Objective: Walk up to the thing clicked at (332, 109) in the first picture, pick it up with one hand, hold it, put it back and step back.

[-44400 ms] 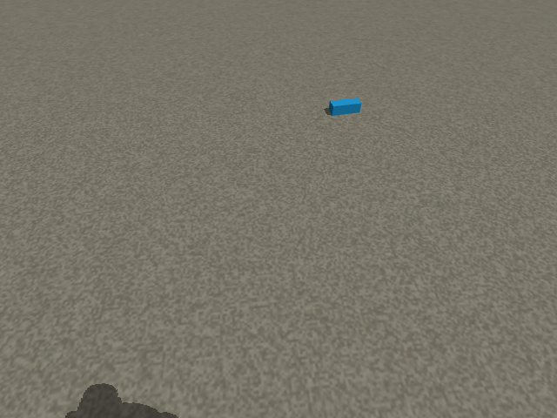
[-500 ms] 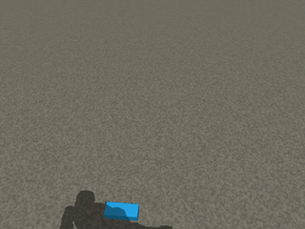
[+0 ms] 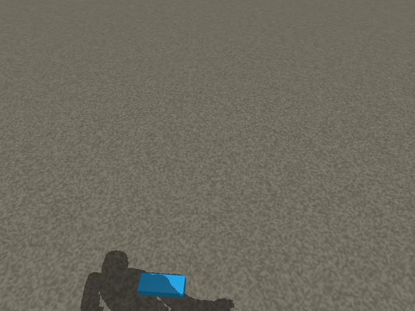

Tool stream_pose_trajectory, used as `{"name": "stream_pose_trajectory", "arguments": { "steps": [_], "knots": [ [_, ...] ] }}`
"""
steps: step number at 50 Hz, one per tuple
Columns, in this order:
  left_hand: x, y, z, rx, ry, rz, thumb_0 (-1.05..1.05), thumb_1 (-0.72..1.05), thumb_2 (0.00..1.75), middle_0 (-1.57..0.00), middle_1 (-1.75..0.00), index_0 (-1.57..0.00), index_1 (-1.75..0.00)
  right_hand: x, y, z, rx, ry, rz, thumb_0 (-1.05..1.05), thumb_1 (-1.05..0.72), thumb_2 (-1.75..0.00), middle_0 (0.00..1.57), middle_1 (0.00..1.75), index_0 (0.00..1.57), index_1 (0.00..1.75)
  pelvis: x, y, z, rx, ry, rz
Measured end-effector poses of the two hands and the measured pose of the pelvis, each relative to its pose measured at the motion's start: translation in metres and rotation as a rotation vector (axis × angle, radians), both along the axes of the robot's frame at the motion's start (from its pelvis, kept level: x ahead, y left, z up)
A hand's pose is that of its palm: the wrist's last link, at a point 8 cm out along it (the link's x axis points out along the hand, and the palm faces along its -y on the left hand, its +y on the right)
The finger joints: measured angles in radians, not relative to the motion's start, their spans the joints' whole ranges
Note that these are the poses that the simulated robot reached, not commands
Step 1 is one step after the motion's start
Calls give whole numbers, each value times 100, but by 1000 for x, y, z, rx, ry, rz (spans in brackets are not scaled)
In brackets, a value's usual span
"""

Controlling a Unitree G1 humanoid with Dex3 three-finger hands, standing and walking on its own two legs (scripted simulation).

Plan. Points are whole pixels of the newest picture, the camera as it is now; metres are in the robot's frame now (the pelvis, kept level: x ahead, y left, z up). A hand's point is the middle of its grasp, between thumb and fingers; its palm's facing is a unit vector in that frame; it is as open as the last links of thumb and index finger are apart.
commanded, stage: stand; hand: left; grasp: from above
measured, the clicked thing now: (162, 285) +0.40 +0.22 -0.75
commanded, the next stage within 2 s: step back in 0.98 s
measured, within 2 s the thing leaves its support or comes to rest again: neither
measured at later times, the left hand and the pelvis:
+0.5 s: hand out of the picture +0.08 +0.25 -0.16, palm faces +0.01 -0.94 -0.34, open 7.4 cm; pelvis +0.01 +0.00 +0.00, yaw +0 degrees
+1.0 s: hand out of the picture +0.07 +0.24 -0.16, palm faces +0.00 -0.94 -0.35, open 7.4 cm; pelvis +0.01 -0.01 +0.00, yaw +0 degrees
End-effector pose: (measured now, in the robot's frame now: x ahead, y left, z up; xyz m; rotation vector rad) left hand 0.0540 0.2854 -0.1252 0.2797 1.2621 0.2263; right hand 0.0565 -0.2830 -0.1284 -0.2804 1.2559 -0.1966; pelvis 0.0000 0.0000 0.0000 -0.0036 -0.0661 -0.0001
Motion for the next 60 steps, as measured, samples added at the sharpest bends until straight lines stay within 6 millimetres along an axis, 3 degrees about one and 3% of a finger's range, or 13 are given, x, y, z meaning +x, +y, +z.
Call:
{"name": "stream_pose_trajectory", "arguments": {
  "steps": [9,26,49,55,60],
  "knots": [
    [14,2,3,6,-17,-6,0,90,90,-20,-30,-20,-30,13,-2,2,-5,-15,5,1,-90,-90,20,30,20,30,6,0,1,1,7,2],
    [23,5,5,10,-31,-10,0,90,90,-20,-30,-20,-30,27,-7,6,-15,-41,11,1,-90,-90,20,30,20,30,11,-1,1,3,6,-1],
    [11,2,6,18,3,-19,0,90,90,-20,-30,-20,-30,8,-15,2,-5,10,4,1,-90,-90,20,30,20,30,9,-7,1,6,17,1],
    [13,12,3,40,-11,-5,0,90,90,-20,-30,-21,-30,10,-25,-1,-20,9,-7,1,-90,-90,20,30,20,30,-6,-7,-6,-9,32,11],
    [21,29,-2,60,-46,-34,0,90,90,-20,-30,-21,-30,5,-28,1,-64,3,1,1,-90,-90,20,30,20,30,-20,5,-14,1,32,14]
  ]
}}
